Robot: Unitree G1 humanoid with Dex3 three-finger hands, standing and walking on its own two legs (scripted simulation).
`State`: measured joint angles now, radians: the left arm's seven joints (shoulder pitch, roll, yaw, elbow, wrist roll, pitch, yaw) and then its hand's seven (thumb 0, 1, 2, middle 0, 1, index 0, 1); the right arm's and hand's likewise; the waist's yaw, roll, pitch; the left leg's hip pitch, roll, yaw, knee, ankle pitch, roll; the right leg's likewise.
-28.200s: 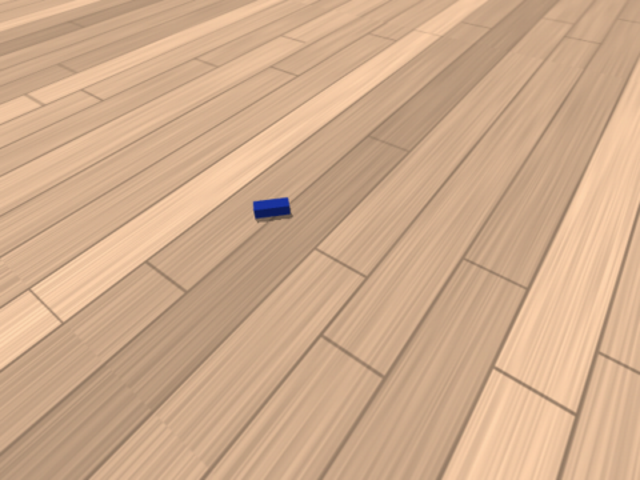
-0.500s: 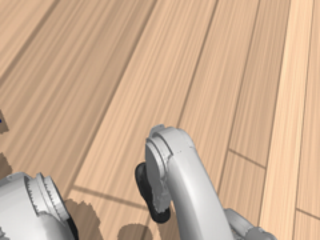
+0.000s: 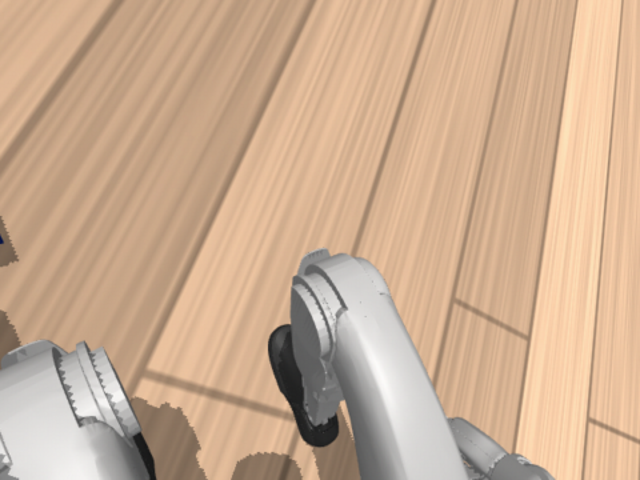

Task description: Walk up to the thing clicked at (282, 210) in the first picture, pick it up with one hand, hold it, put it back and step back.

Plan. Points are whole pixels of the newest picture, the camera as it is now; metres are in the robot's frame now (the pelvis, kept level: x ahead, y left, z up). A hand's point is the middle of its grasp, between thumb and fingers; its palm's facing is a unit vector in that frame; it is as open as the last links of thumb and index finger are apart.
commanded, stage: close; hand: left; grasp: from above
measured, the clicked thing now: out of the picture +0.44 +0.34 -0.27
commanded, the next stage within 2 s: settle in 1.04 s
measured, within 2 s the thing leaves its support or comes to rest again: leaves its support in 1.44 s
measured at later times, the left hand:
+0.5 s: hand out of the picture +0.43 +0.32 -0.25, palm faces -0.44 -0.16 -0.88, open 9.7 cm
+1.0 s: hand out of the picture +0.43 +0.33 -0.25, palm faces -0.45 -0.16 -0.88, open 9.2 cm
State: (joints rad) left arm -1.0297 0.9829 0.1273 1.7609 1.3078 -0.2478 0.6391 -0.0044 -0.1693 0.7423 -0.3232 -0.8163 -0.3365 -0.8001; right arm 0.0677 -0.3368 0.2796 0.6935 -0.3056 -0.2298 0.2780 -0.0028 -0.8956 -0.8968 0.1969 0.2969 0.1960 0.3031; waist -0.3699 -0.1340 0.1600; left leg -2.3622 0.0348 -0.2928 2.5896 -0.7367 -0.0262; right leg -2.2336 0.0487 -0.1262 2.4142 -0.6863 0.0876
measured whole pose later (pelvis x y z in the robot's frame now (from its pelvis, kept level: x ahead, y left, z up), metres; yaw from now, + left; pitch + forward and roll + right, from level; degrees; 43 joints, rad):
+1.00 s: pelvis +0.00 +0.00 +0.00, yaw +0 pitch +27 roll -14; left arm -1.05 1.01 0.12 1.77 1.30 -0.25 0.63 -0.02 0.14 0.47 -0.68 -0.55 -0.72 -0.53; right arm 0.07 -0.35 0.30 0.67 -0.31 -0.22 0.26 0.00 -0.89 -0.90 0.20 0.30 0.20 0.30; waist -0.38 -0.14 0.18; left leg -2.35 0.04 -0.29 2.58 -0.73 -0.02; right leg -2.23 0.05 -0.13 2.40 -0.67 0.09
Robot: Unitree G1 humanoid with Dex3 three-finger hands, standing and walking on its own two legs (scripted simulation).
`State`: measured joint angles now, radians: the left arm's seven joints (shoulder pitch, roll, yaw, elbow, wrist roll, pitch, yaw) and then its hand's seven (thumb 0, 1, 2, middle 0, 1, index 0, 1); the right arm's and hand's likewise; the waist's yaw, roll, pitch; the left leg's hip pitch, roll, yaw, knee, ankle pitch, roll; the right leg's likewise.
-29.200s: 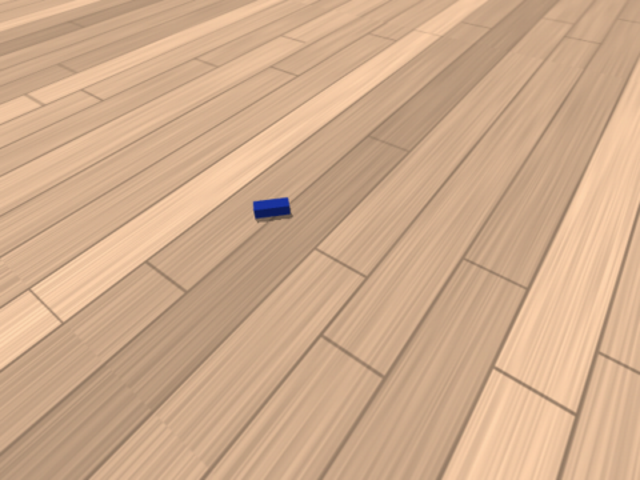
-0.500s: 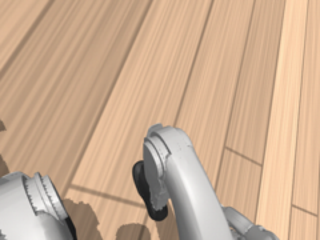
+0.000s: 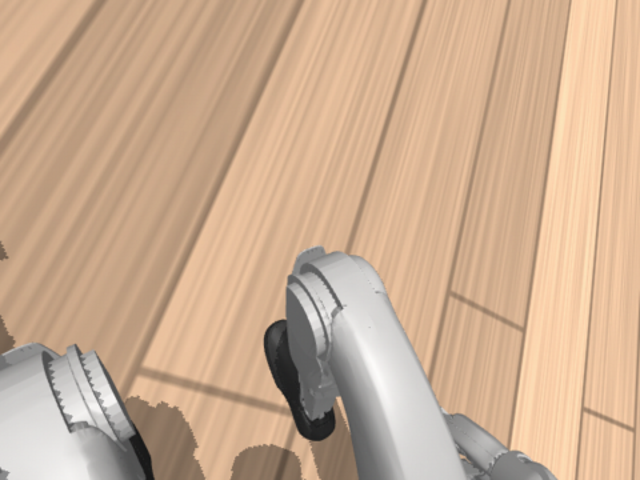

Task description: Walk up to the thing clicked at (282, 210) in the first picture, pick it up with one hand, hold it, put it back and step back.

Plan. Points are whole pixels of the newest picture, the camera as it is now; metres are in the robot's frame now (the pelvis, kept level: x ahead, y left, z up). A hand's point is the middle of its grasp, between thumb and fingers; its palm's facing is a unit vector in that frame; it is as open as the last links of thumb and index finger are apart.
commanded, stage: close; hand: left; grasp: from above
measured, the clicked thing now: out of the picture +0.44 +0.34 -0.27
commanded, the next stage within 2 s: settle in 0.04 s
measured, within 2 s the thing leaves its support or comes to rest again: leaves its support in 0.44 s
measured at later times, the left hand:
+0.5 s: hand out of the picture +0.44 +0.34 -0.23, palm faces -0.41 -0.15 -0.90, open 9.1 cm
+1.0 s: hand out of the picture +0.43 +0.35 -0.14, palm faces -0.45 -0.11 -0.89, open 9.1 cm
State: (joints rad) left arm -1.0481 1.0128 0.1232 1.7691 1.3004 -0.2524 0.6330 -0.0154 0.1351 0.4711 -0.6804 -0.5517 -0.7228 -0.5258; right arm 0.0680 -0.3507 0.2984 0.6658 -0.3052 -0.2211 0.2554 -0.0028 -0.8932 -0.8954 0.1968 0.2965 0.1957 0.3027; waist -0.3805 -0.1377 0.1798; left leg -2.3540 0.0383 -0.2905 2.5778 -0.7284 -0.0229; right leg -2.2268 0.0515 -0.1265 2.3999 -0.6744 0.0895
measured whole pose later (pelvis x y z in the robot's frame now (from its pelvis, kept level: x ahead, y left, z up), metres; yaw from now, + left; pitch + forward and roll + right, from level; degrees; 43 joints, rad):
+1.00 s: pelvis +0.00 -0.01 +0.03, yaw +5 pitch +33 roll -10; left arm -0.98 0.79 0.06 1.42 1.24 -0.20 0.32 -0.02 0.10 0.49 -0.73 -0.55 -0.77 -0.49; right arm 0.13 -0.31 0.11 0.68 -0.15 -0.07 0.21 0.00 -0.91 -0.90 0.20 0.30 0.20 0.30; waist -0.25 -0.01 -0.02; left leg -2.35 0.02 -0.20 2.44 -0.68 -0.02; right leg -2.24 0.00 -0.07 2.34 -0.68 0.07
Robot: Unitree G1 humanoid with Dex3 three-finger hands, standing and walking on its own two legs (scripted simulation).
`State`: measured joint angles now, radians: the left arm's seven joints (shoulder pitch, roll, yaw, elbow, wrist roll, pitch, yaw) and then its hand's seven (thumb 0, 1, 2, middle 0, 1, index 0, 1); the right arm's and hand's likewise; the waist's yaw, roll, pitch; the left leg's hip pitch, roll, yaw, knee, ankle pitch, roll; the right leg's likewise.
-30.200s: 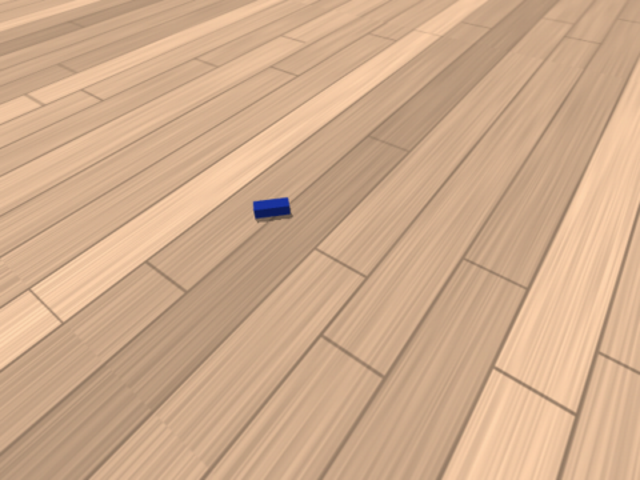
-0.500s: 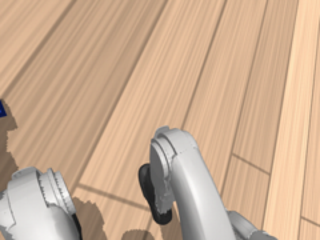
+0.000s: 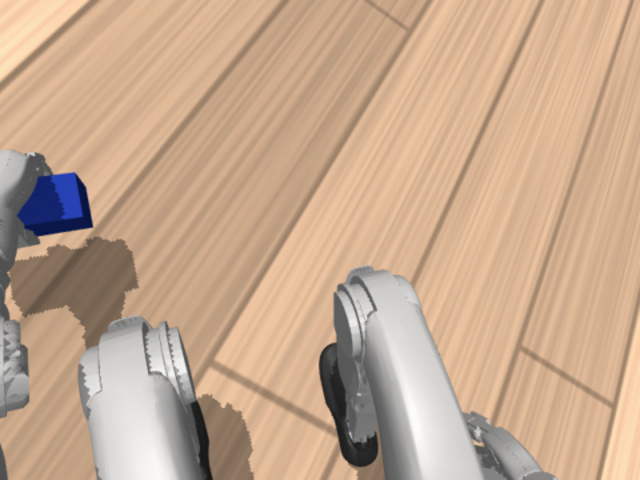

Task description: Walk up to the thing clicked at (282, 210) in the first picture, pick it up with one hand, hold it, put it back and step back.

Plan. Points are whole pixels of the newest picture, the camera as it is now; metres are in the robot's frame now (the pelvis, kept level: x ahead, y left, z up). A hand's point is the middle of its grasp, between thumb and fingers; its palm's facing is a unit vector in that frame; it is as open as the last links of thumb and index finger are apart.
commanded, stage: settle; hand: left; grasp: from above
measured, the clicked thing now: (11, 211) +0.47 +0.32 -0.19
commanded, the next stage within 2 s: lift in 0.04 s
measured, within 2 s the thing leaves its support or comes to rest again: neither
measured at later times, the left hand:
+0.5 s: hand out of the picture +0.44 +0.32 -0.09, palm faces -0.47 -0.08 -0.88, open 9.1 cm
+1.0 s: hand out of the picture +0.36 +0.31 +0.10, palm faces -0.42 -0.11 -0.90, open 9.1 cm
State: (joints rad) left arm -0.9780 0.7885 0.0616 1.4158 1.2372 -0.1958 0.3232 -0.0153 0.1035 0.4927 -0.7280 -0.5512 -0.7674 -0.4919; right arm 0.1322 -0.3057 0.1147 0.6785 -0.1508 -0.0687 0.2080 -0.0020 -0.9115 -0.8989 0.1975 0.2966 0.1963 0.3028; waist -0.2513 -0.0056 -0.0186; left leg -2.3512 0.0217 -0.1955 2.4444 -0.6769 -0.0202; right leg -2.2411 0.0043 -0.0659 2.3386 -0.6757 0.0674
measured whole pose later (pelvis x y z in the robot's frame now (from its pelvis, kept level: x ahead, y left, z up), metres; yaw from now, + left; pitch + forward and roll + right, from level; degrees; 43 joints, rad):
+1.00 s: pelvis -0.01 +0.00 +0.18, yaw +6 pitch +29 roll -5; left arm -0.51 0.58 -0.06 0.70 1.00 -0.05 0.03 -0.02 0.13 0.47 -0.71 -0.56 -0.75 -0.50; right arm 0.13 -0.26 -0.02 0.64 0.01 0.06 0.02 0.00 -0.90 -0.90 0.20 0.30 0.20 0.30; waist -0.09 0.05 -0.16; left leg -1.77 0.04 -0.08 1.86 -0.61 0.00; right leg -1.70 -0.03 -0.02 1.80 -0.61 0.06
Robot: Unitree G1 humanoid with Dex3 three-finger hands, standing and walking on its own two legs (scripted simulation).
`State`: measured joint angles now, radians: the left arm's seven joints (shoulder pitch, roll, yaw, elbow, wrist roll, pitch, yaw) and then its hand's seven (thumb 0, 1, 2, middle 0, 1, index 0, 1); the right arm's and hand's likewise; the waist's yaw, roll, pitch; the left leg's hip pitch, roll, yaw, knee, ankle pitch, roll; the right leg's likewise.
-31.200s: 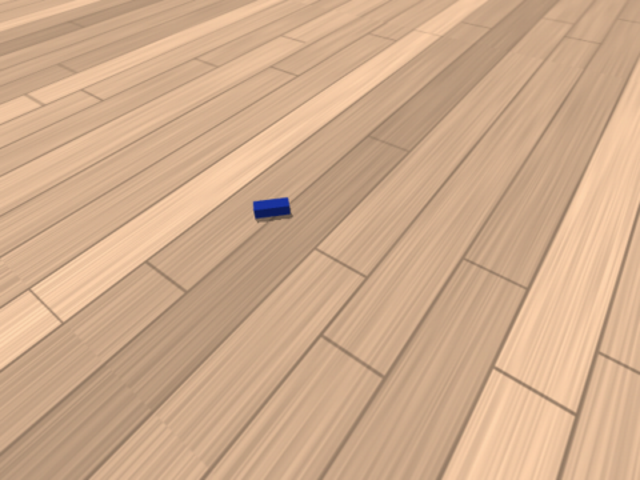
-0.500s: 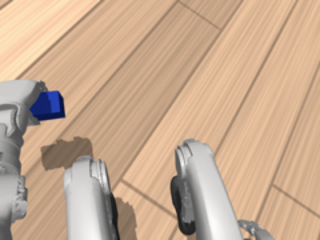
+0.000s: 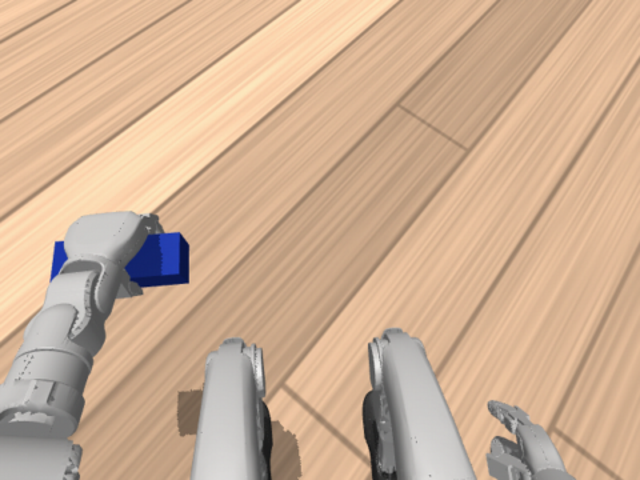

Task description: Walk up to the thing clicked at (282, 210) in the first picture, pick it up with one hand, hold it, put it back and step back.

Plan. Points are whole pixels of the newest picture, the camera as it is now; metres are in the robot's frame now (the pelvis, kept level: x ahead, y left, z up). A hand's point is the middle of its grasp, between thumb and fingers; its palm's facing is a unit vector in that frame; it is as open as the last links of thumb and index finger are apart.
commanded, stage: lift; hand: left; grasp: from above
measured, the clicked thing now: (125, 263) +0.41 +0.27 -0.11
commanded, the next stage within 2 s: hold in 0.86 s
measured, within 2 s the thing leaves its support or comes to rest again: neither
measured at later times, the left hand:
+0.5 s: hand (64, 245) +0.36 +0.24 +0.09, palm faces -0.45 -0.07 -0.89, open 9.1 cm
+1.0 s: hand (30, 178) +0.38 +0.23 +0.17, palm faces -0.44 -0.07 -0.89, open 9.1 cm
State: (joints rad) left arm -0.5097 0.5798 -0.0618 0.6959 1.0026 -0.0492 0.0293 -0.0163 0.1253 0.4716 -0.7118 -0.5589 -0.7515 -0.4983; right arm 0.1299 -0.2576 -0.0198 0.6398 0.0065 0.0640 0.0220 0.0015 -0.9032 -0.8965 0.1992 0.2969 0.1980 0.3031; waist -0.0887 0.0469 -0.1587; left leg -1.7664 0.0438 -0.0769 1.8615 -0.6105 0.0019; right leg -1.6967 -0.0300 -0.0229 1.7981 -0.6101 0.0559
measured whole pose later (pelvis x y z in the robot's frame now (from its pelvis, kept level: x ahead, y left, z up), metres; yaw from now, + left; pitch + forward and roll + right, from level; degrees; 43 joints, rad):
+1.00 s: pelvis +0.07 +0.00 +0.24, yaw +1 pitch +8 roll -1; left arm -0.33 0.39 -0.20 0.82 1.00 0.01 0.11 -0.02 0.11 0.48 -0.73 -0.54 -0.77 -0.48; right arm 0.25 -0.24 -0.04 0.74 0.05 0.02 -0.05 0.01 -0.90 -0.89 0.20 0.30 0.20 0.30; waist -0.04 0.04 -0.07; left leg -0.58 0.05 0.03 0.79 -0.35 -0.01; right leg -0.57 -0.03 0.02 0.76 -0.34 0.04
